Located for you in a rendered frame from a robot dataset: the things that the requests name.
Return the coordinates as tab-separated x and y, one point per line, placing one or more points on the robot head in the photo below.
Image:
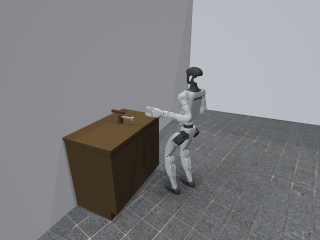
194	72

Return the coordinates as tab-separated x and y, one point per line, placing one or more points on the right robot thigh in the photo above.
183	147

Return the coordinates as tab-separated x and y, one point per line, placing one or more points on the robot right upper arm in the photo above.
203	107

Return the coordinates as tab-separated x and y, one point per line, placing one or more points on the tap lever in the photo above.
131	118

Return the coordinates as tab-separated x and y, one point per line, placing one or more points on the robot left upper arm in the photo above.
184	101

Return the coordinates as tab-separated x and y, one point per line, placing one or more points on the counter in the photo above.
110	159

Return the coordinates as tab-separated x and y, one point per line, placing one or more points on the left robot forearm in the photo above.
175	116

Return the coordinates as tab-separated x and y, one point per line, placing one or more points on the robot left hand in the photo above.
156	112

